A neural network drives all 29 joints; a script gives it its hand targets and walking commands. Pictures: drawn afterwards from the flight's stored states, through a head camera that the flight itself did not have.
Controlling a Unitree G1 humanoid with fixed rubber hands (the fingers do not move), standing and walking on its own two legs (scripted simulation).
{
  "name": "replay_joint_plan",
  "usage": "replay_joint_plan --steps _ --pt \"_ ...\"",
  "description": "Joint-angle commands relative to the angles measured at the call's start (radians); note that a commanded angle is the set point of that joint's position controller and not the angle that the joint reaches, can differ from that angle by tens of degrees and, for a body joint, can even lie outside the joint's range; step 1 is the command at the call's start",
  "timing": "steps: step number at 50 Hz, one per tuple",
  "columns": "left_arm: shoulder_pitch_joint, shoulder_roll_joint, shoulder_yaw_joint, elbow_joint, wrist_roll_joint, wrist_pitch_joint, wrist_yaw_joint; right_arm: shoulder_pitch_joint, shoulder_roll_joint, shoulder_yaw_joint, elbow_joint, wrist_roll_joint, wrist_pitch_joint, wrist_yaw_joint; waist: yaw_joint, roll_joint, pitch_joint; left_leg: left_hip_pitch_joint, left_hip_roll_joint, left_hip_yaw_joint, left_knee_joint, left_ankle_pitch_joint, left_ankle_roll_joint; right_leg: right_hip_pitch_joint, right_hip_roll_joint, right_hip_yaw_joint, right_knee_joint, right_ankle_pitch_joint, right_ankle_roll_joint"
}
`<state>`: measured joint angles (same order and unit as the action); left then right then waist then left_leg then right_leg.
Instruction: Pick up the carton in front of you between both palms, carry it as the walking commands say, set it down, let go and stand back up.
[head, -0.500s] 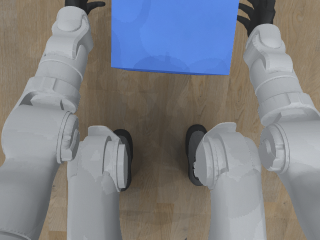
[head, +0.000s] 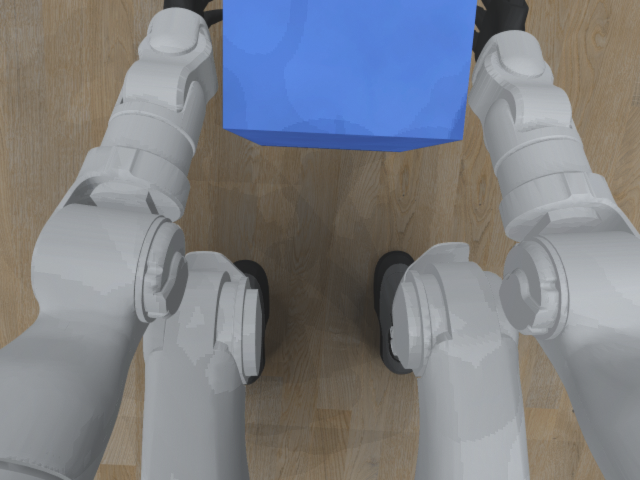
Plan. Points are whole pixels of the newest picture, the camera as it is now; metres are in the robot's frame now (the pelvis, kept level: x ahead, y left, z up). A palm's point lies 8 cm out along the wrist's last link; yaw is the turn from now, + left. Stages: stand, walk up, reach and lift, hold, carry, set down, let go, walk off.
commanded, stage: reach and lift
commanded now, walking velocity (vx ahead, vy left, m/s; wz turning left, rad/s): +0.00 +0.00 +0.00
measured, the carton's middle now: (340, 54) +0.53 -0.03 -0.24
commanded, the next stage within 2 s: none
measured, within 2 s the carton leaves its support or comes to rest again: neither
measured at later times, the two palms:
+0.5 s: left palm out of the picture +0.50 +0.13 +0.03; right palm out of the picture +0.48 -0.17 +0.03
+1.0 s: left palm out of the picture +0.46 +0.14 +0.18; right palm out of the picture +0.45 -0.16 +0.18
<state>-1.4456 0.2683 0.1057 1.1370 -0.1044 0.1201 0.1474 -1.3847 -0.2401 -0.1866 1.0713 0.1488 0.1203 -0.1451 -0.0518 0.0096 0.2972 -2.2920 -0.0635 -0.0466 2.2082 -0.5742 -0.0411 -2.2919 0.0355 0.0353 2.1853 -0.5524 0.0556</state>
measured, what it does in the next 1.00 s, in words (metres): rises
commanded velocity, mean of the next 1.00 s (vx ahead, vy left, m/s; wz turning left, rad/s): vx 0.00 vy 0.00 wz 0.00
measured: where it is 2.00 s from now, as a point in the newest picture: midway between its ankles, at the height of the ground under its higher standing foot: (322, 336)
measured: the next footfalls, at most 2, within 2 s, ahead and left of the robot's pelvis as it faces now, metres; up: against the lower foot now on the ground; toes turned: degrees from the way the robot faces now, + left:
none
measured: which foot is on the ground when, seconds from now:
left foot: down 0.00-1.00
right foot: down 0.00-1.00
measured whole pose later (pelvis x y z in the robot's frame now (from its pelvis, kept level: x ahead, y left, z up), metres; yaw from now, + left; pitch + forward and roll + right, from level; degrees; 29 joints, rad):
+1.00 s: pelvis +0.04 +0.00 +0.22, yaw +1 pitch +35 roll +0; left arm -0.75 -0.04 0.36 0.69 0.15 0.33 0.07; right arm -0.71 0.06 -0.39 0.63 -0.16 0.35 -0.06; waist -0.02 0.02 -0.23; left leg -1.57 -0.11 -0.11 1.47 -0.51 -0.05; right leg -1.57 0.10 0.11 1.46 -0.50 0.06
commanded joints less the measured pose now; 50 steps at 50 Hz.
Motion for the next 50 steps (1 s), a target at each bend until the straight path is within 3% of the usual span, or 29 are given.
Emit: replay_joint_plan --steps 1,4,8,11,14,17,24,34,41,50 --pt "-0.579 -1.047 -0.293 -0.366 -0.087 -0.017 -0.265 -0.603 1.026 0.316 -0.359 0.076 -0.004 0.274 -0.030 0.052 -1.493 0.666 -0.087 0.130 -0.149 0.451 0.019 0.721 0.091 -0.133 -0.128 0.523 -0.022" --pt "-0.577 -1.126 -0.359 -0.508 -0.107 0.017 -0.253 -0.589 1.092 0.368 -0.473 0.088 0.035 0.266 -0.026 0.069 -1.735 0.812 -0.097 0.134 -0.158 0.536 0.012 0.799 0.102 -0.144 -0.144 0.583 -0.017" --pt "-0.481 -1.200 -0.378 -0.588 -0.072 0.084 -0.244 -0.546 1.132 0.407 -0.588 0.053 0.092 0.266 -0.021 0.057 -1.820 0.847 -0.116 0.147 -0.218 0.477 0.005 0.833 0.121 -0.155 -0.209 0.502 -0.008" --pt "-0.390 -1.247 -0.328 -0.503 -0.011 0.133 -0.258 -0.485 1.164 0.376 -0.531 -0.010 0.139 0.281 -0.017 0.051 -1.619 0.744 -0.119 0.142 -0.302 0.311 0.006 0.737 0.126 -0.160 -0.284 0.331 -0.012" --pt "-0.329 -1.267 -0.213 -0.368 0.078 0.166 -0.281 -0.418 1.183 0.273 -0.406 -0.106 0.176 0.302 -0.017 0.052 -1.375 0.626 -0.117 0.133 -0.388 0.145 0.013 0.628 0.127 -0.156 -0.362 0.164 -0.023" --pt "-0.315 -1.267 -0.119 -0.295 0.147 0.180 -0.298 -0.397 1.195 0.190 -0.339 -0.180 0.195 0.320 -0.014 0.042 -1.300 0.601 -0.119 0.132 -0.455 0.083 0.021 0.625 0.128 -0.148 -0.427 0.108 -0.030" --pt "-0.308 -1.283 -0.064 -0.288 0.196 0.181 -0.309 -0.386 1.234 0.156 -0.330 -0.224 0.203 0.338 -0.001 0.019 -1.389 0.703 -0.125 0.131 -0.564 0.110 0.022 0.742 0.132 -0.139 -0.536 0.131 -0.027" --pt "-0.197 -1.374 -0.210 -0.418 0.132 0.210 -0.324 -0.257 1.327 0.301 -0.426 -0.163 0.229 0.345 0.007 0.016 -1.540 0.927 -0.128 0.124 -0.687 0.226 0.008 0.972 0.138 -0.127 -0.658 0.245 -0.016" --pt "-0.069 -1.415 -0.294 -0.462 0.095 0.213 -0.324 -0.127 1.360 0.380 -0.465 -0.137 0.230 0.339 0.012 0.014 -1.479 1.049 -0.129 0.103 -0.789 0.268 0.003 1.105 0.140 -0.103 -0.760 0.287 -0.015" --pt "0.108 -1.431 -0.297 -0.446 0.116 0.188 -0.319 0.050 1.379 0.385 -0.438 -0.160 0.205 0.329 0.019 0.002 -1.306 1.207 -0.120 0.063 -0.959 0.273 0.010 1.264 0.134 -0.063 -0.931 0.290 -0.020"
